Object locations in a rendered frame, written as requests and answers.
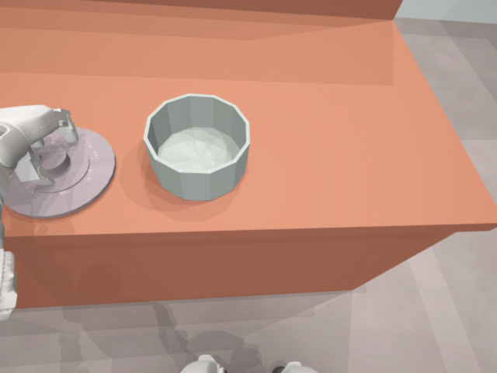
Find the knob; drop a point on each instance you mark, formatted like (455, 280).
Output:
(54, 159)

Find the robot left hand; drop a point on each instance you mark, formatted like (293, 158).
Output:
(37, 122)

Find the pot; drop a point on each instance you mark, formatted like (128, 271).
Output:
(198, 146)

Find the robot left shin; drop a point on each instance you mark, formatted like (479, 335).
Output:
(206, 358)

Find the lid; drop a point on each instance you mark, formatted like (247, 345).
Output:
(91, 171)

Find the left robot forearm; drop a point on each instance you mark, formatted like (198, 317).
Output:
(13, 147)

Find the left robot upper arm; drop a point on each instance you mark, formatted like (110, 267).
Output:
(8, 294)

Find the table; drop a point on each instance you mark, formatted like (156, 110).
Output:
(352, 169)

